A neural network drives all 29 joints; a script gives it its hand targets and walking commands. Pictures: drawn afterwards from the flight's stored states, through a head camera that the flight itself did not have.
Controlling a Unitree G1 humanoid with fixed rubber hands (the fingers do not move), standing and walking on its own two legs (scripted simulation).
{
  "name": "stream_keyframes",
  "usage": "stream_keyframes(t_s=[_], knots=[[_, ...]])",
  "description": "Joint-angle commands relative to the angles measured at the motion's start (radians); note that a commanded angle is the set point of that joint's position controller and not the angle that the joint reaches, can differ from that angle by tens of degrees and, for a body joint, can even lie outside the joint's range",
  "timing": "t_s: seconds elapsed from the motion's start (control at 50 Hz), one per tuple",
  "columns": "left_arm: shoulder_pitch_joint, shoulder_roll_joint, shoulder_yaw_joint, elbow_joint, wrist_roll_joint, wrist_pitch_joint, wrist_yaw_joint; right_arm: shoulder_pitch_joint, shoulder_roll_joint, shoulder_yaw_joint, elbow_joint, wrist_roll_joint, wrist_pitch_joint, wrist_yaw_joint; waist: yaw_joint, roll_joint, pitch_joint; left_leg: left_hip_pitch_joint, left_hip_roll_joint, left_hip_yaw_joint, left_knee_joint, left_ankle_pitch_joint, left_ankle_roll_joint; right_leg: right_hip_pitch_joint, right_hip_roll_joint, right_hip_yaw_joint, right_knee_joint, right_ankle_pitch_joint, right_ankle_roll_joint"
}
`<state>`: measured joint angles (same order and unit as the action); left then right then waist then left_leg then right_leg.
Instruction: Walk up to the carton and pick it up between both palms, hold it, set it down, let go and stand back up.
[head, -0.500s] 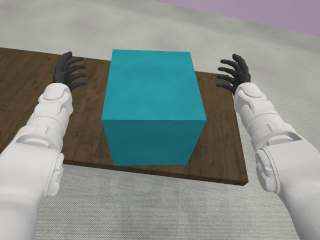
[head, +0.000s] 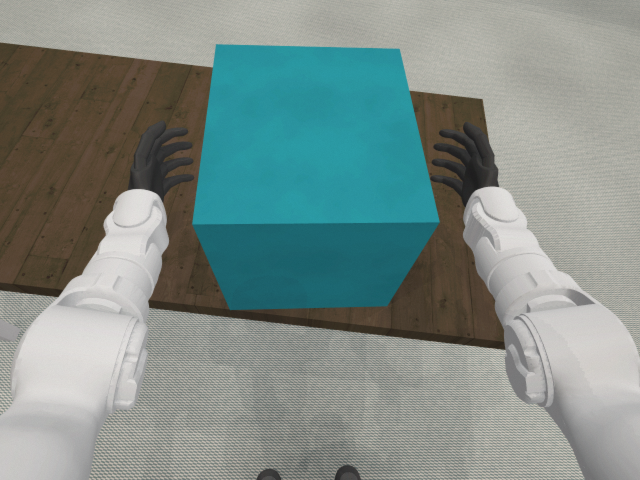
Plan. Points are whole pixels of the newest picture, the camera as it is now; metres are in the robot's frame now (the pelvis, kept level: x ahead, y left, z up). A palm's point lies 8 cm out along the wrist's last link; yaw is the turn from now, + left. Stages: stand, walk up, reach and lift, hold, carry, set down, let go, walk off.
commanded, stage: reach and lift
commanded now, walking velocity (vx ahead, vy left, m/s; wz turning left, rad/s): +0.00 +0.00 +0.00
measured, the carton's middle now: (309, 187) +0.51 +0.01 +0.01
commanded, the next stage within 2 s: none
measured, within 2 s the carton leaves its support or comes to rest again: neither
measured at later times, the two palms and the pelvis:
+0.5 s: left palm (164, 191) +0.48 +0.20 +0.03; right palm (459, 186) +0.48 -0.18 +0.05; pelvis +0.00 +0.00 +0.00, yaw +0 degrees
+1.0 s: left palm (182, 191) +0.48 +0.17 +0.04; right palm (439, 196) +0.47 -0.16 +0.04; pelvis +0.02 -0.01 +0.02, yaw +4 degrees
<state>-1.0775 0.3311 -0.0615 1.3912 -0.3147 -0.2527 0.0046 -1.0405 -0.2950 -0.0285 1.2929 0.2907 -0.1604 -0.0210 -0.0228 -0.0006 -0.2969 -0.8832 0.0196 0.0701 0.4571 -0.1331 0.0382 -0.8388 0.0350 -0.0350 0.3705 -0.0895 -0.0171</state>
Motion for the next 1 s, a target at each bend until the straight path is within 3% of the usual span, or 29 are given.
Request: stream_keyframes(t_s=[0.0, 0.02, 0.08, 0.2, 0.28, 0.34, 0.4, 0.48, 0.5, 0.56, 0.66, 0.7, 0.74, 0.82, 0.9, 0.98], knots=[[-0.563, 0.2, 0.038, -0.125, 0.001, -0.091, 0.007, -0.549, -0.205, -0.034, -0.206, -0.018, -0.09, -0.005, -0.002, 0.031, -0.91, 0.572, 0.026, -0.092, 0.08, 0.491, -0.03, 0.297, -0.014, 0.047, 0.069, 0.425, 0.031], [-0.554, 0.208, 0.044, -0.129, 0.009, -0.098, 0.006, -0.533, -0.2, -0.037, -0.205, -0.021, -0.097, -0.009, 0.008, 0.04, -0.932, 0.549, 0.021, -0.087, 0.083, 0.48, -0.028, 0.315, -0.02, 0.054, 0.076, 0.44, 0.035], [-0.557, 0.202, 0.062, -0.12, 0.014, -0.118, -0.002, -0.523, -0.188, -0.047, -0.231, -0.042, -0.113, -0.024, -0.009, -0.011, -0.978, 0.466, 0.015, -0.089, 0.063, 0.479, -0.018, 0.412, -0.027, 0.06, 0.1, 0.534, 0.042], [-0.483, 0.145, 0.102, -0.079, 0.074, -0.134, -0.015, -0.451, -0.14, -0.036, -0.216, -0.046, -0.132, -0.03, -0.001, 0.003, -0.886, 0.427, 0.011, -0.08, 0.019, 0.484, -0.015, 0.464, -0.036, 0.067, 0.077, 0.552, 0.032], [-0.504, 0.13, 0.095, -0.095, 0.089, -0.126, -0.002, -0.45, -0.137, -0.085, -0.181, -0.073, -0.123, -0.028, -0.013, 0.058, -0.818, 0.53, 0.016, -0.088, 0.017, 0.44, -0.04, 0.316, -0.026, 0.055, 0.014, 0.388, 0.017], [-0.533, 0.114, 0.083, -0.147, 0.081, -0.133, 0.015, -0.47, -0.136, -0.117, -0.23, -0.102, -0.125, -0.026, -0.022, 0.086, -0.875, 0.631, 0.027, -0.101, 0.024, 0.433, -0.051, 0.214, -0.017, 0.038, -0.011, 0.317, 0.004], [-0.553, 0.091, 0.091, -0.182, 0.085, -0.139, 0.021, -0.489, -0.111, -0.134, -0.272, -0.131, -0.125, -0.024, -0.012, 0.09, -0.918, 0.677, 0.026, -0.1, 0.036, 0.467, -0.058, 0.178, -0.018, 0.034, -0.014, 0.338, 0.001], [-0.52, 0.041, 0.125, -0.221, 0.155, -0.139, 0.023, -0.437, -0.078, -0.167, -0.236, -0.152, -0.122, -0.035, -0.012, 0.156, -0.882, 0.726, 0.02, -0.098, 0.057, 0.557, -0.074, 0.19, -0.016, 0.035, -0.034, 0.399, -0.009], [-0.511, 0.022, 0.142, -0.203, 0.181, -0.137, 0.023, -0.427, -0.051, -0.177, -0.229, -0.17, -0.121, -0.038, -0.023, 0.139, -0.872, 0.727, 0.022, -0.101, 0.054, 0.557, -0.074, 0.195, -0.014, 0.025, -0.046, 0.403, -0.01], [-0.464, 0.002, 0.215, -0.165, 0.25, -0.124, 0.021, -0.404, -0.005, -0.22, -0.227, -0.236, -0.106, -0.048, -0.015, 0.093, -0.768, 0.67, 0.014, -0.105, 0.016, 0.496, -0.057, 0.248, -0.014, 0.035, -0.057, 0.396, -0.01], [-0.458, -0.047, 0.334, -0.267, 0.38, -0.132, 0.033, -0.394, 0.099, -0.353, -0.347, -0.413, -0.122, -0.069, -0.01, 0.068, -0.852, 0.632, -0.01, -0.098, -0.035, 0.52, -0.048, 0.366, -0.01, 0.016, -0.065, 0.488, -0.002], [-0.426, -0.095, 0.379, -0.282, 0.449, -0.126, 0.031, -0.359, 0.148, -0.401, -0.364, -0.487, -0.121, -0.072, -0.01, 0.1, -0.867, 0.648, -0.014, -0.09, -0.045, 0.552, -0.048, 0.388, -0.009, 0.02, -0.076, 0.53, -0.008], [-0.393, -0.143, 0.429, -0.268, 0.511, -0.112, 0.033, -0.341, 0.207, -0.432, -0.385, -0.554, -0.116, -0.073, -0.007, 0.069, -0.819, 0.619, -0.019, -0.093, -0.064, 0.536, -0.046, 0.431, -0.007, 0.013, -0.082, 0.542, -0.006], [-0.36, -0.307, 0.501, -0.243, 0.621, -0.105, -0.007, -0.305, 0.423, -0.487, -0.39, -0.717, -0.116, -0.026, -0.011, 0.044, -0.725, 0.565, -0.016, -0.112, -0.124, 0.478, -0.029, 0.545, -0.022, 0.007, -0.095, 0.566, -0.001], [-0.339, -0.566, 0.45, -0.207, 0.7, -0.105, -0.063, -0.267, 0.675, -0.484, -0.378, -0.864, -0.141, 0.052, -0.036, 0.084, -0.703, 0.615, 0.001, -0.137, -0.145, 0.512, -0.042, 0.601, -0.038, -0.007, -0.109, 0.619, -0.007], [-0.325, -0.645, 0.409, -0.223, 0.705, -0.086, -0.083, -0.205, 0.774, -0.462, -0.354, -0.871, -0.129, 0.09, -0.043, 0.098, -0.604, 0.656, 0.015, -0.141, -0.149, 0.533, -0.048, 0.603, -0.043, -0.006, -0.137, 0.582, -0.014]])
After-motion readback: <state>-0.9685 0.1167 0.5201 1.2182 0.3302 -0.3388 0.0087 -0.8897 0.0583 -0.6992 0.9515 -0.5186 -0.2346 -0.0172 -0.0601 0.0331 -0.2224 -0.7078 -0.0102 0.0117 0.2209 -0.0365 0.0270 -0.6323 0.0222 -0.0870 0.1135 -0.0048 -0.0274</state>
